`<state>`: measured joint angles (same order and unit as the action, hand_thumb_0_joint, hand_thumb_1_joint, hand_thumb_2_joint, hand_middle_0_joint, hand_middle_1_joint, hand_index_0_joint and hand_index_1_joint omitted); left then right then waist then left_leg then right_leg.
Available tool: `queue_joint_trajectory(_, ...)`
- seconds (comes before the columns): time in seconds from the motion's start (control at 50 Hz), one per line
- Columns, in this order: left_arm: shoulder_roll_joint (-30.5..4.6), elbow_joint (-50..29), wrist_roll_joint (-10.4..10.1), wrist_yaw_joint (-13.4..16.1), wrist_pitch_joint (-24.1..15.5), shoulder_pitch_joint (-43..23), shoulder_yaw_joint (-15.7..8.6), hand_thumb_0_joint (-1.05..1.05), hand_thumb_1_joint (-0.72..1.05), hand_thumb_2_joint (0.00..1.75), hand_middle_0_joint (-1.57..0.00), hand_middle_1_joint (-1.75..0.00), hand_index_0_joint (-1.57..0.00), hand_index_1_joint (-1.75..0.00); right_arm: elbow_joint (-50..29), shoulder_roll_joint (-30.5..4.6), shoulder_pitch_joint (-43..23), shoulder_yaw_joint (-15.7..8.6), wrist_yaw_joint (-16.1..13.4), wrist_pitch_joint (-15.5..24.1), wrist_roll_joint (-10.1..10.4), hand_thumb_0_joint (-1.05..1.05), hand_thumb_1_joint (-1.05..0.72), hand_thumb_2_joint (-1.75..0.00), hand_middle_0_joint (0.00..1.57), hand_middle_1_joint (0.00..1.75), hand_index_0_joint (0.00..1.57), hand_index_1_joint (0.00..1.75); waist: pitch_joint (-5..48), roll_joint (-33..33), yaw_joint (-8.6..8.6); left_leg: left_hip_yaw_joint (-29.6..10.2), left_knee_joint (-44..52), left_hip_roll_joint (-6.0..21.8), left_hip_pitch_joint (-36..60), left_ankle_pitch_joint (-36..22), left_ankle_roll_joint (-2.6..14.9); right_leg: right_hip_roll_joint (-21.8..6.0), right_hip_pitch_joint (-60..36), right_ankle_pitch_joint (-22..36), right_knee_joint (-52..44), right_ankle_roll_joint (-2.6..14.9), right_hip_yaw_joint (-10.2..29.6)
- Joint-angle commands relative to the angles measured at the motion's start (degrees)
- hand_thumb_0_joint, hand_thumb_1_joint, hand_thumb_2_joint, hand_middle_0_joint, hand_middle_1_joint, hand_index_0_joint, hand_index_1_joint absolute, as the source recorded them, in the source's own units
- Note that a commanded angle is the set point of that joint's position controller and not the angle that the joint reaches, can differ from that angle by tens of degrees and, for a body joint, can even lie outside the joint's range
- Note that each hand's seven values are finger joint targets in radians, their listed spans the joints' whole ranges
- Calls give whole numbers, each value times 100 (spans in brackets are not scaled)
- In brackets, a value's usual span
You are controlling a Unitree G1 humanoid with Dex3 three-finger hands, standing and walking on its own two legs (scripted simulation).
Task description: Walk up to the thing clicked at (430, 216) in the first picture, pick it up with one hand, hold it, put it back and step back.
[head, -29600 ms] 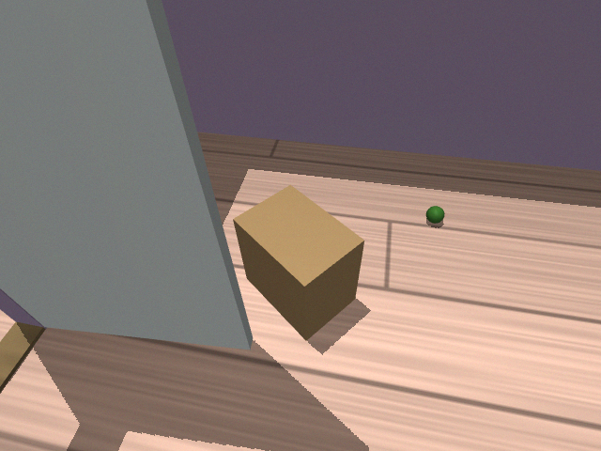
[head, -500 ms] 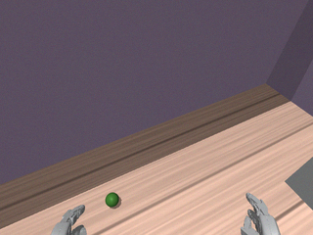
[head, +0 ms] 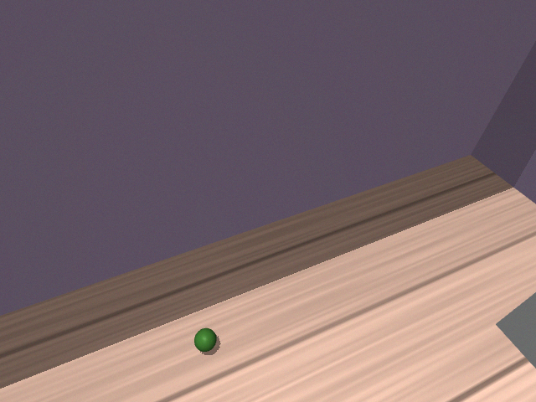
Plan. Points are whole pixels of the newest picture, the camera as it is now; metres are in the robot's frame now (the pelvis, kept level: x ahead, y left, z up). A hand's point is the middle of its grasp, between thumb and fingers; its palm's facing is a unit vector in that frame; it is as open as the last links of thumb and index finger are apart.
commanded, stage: stand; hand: left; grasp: from above
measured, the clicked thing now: (205, 339) +0.48 +0.26 -0.73
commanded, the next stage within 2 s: none
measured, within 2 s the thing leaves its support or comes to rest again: neither
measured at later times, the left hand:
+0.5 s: hand out of the picture +0.03 +0.23 -0.15, palm faces +0.03 -0.94 -0.33, open 7.4 cm
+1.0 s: hand out of the picture +0.05 +0.21 -0.14, palm faces +0.01 -0.95 -0.32, open 7.4 cm
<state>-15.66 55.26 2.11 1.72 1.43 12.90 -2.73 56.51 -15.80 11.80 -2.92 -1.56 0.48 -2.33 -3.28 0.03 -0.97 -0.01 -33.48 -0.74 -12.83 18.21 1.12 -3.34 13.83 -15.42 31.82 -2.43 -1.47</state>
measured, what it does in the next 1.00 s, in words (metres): stands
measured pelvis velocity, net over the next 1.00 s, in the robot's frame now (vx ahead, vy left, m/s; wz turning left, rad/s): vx -0.01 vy -0.02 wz -0.01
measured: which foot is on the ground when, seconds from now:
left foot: down 0.00-1.00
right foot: down 0.00-1.00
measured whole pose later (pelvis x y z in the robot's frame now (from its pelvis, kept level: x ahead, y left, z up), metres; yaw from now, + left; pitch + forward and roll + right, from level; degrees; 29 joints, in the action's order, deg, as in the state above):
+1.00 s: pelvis -0.01 -0.02 +0.02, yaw +0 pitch -4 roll +0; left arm -16.3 66.0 1.1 0.6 -0.2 7.7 -1.5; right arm 65.0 -17.5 9.4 -1.1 -0.8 0.1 -1.0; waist -3.6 1.1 -0.1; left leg -0.2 -20.1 0.9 -5.6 10.5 -0.9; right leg -1.6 7.7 -8.8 20.4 -0.6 -1.9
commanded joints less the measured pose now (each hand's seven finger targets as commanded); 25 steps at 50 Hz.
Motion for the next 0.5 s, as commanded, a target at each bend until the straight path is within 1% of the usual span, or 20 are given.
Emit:
queue_joint_trajectory(0.0, -960, -77, -25, 98, -192, -321, -175, 0, 90, 90, -20, -30, -20, -30, -198, -1047, -198, -186, -88, 138, 20, 0, -90, -90, 20, 30, 20, 30, 464, 137, -3, -638, 1118, 527, 283, -1558, 78, -284, -593, 1117, -681, 319, 326)
queue_joint_trajectory(0.02, -968, 7, -36, 100, -184, -321, -166, 0, 90, 90, -20, -30, -20, -30, -141, -1058, -192, -188, -99, 134, 36, 0, -90, -90, 20, 30, 20, 30, 443, 97, 0, -618, 1151, 533, 385, -1672, 60, -294, -616, 1183, -726, 316, 322)
queue_joint_trajectory(0.04, -958, 111, -32, 99, -164, -314, -147, 0, 90, 90, -20, -30, -20, -30, -77, -1062, -193, -173, -100, 121, 36, 0, -90, -90, 20, 30, 20, 30, 276, 150, 2, -670, 1341, 560, 310, -1337, 50, -251, -548, 877, -819, 282, 297)
queue_joint_trajectory(0.06, -942, 182, -29, 96, -161, -328, -138, 0, 90, 90, -20, -30, -20, -30, -33, -1060, -204, -161, -93, 113, 35, 0, -90, -90, 20, 30, 20, 30, 237, 164, -9, -678, 1417, 559, 266, -1264, 57, -272, -670, 845, -883, 283, 309)
queue_joint_trajectory(0.08, -960, 254, -13, 101, -171, -274, -132, 0, 90, 90, -20, -30, -20, -30, -4, -1072, -261, -171, -95, 111, 46, 0, -90, -90, 20, 30, 20, 30, 274, 37, -31, -640, 1360, 545, 384, -1375, 47, -310, -687, 926, -956, 281, 330)
queue_joint_trajectory(0.1, -979, 302, -14, 94, -170, -347, -118, 0, 90, 90, -20, -30, -20, -30, 33, -1081, -246, -160, -91, 95, 54, 0, -90, -90, 20, 30, 20, 30, 181, 28, 11, -653, 1492, 541, 320, -1120, 34, -279, -638, 756, -1023, 256, 299)
queue_joint_trajectory(0.14, -1015, 395, -8, 101, -174, -377, -128, 0, 90, 90, -20, -30, -20, -30, 93, -1082, -296, -162, -91, 88, 56, 0, -90, -90, 20, 30, 20, 30, 180, 54, 0, -655, 1556, 567, 462, -1159, 36, -309, -637, 796, -1076, 264, 322)
queue_joint_trajectory(0.16, -973, 453, -1, 94, -172, -369, -101, 0, 90, 90, -20, -30, -20, -30, 124, -1070, -312, -147, -75, 76, 53, 0, -90, -90, 20, 30, 20, 30, 58, 43, -5, -660, 1606, 541, 346, -939, 19, -290, -627, 644, -1163, 243, 300)
queue_joint_trajectory(0.18, -1011, 485, -10, 94, -189, -399, -112, 0, 90, 90, -20, -30, -20, -30, 159, -1042, -304, -140, -69, 64, 53, 0, -90, -90, 20, 30, 20, 30, 28, 18, 1, -644, 1627, 546, 339, -916, 31, -322, -689, 636, -1206, 248, 333)
queue_joint_trajectory(0.22, -1052, 545, -19, 79, -182, -429, -117, 0, 90, 90, -20, -30, -20, -30, 220, -1063, -247, -137, -55, 46, 39, 0, -90, -90, 20, 30, 20, 30, -75, 10, 17, -659, 1771, 541, 197, -498, 24, -297, -687, 428, -1267, 243, 337)
queue_joint_trajectory(0.24, -1032, 567, -17, 74, -185, -405, -111, 0, 90, 90, -20, -30, -20, -30, 223, -1104, -298, -147, -51, 44, 45, 0, -90, -90, 20, 30, 20, 30, -67, 59, 2, -691, 1816, 545, 163, -380, 31, -293, -714, 403, -1291, 235, 332)
queue_joint_trajectory(0.26, -1038, 593, -12, 73, -190, -406, -107, 0, 90, 90, -20, -30, -20, -30, 219, -1075, -364, -144, -39, 42, 51, 0, -90, -90, 20, 30, 20, 30, -84, -49, -18, -661, 1775, 529, 202, -477, 29, -320, -693, 334, -1345, 246, 353)
queue_joint_trajectory(0.3, -1111, 620, -3, 58, -193, -434, -112, 0, 90, 90, -20, -30, -20, -30, 243, -1063, -338, -136, -20, 32, 54, 0, -90, -90, 20, 30, 20, 30, -188, -90, 17, -665, 1821, 521, 186, -260, 14, -288, -517, 59, -1430, 229, 358)
queue_joint_trajectory(0.32, -1095, 633, -10, 56, -191, -429, -110, 0, 90, 90, -20, -30, -20, -30, 250, -1130, -359, -151, -21, 32, 55, 0, -90, -90, 20, 30, 20, 30, -125, 66, 17, -687, 1859, 556, 223, -87, 25, -280, -541, 75, -1419, 228, 365)
queue_joint_trajectory(0.34, -1108, 643, -21, 50, -205, -453, -109, 0, 90, 90, -20, -30, -20, -30, 273, -1092, -344, -137, -12, 38, 56, 0, -90, -90, 20, 30, 20, 30, -83, 62, 14, -677, 1836, 556, 176, -189, 30, -326, -657, 168, -1412, 246, 399)
queue_joint_trajectory(0.36, -1132, 647, -24, 41, -206, -450, -112, 0, 90, 90, -20, -30, -20, -30, 289, -1114, -354, -133, -8, 30, 55, 0, -90, -90, 20, 30, 20, 30, -72, 64, 9, -685, 1878, 557, 153, -79, 25, -304, -607, 98, -1435, 242, 391)
queue_joint_trajectory(0.38, -1132, 654, -23, 40, -212, -444, -108, 0, 90, 90, -20, -30, -20, -30, 282, -1144, -380, -135, -2, 35, 58, 0, -90, -90, 20, 30, 20, 30, -101, 94, -4, -707, 1881, 570, 98, -71, 42, -308, -685, 163, -1426, 237, 394)
queue_joint_trajectory(0.44, -1126, 680, -25, 26, -233, -463, -85, 0, 90, 90, -20, -30, -20, -30, 311, -1135, -389, -109, 7, 51, 80, 0, -90, -90, 20, 30, 20, 30, -20, -43, 7, -650, 1805, 576, 305, -319, 25, -345, -575, 157, -1495, 257, 445)
queue_joint_trajectory(0.46, -1167, 673, -22, 38, -243, -547, -97, 0, 90, 90, -20, -30, -20, -30, 321, -1127, -372, -105, 10, 55, 75, 0, -90, -90, 20, 30, 20, 30, 42, -53, 39, -621, 1764, 559, 292, -484, 26, -373, -659, 213, -1520, 259, 476)
queue_joint_trajectory(0.48, -1178, 677, -41, 31, -248, -522, -90, 0, 90, 90, -20, -30, -20, -30, 354, -1141, -360, -96, 11, 55, 75, 0, -90, -90, 20, 30, 20, 30, 26, -41, 31, -618, 1773, 580, 344, -496, 25, -374, -624, 238, -1533, 258, 479)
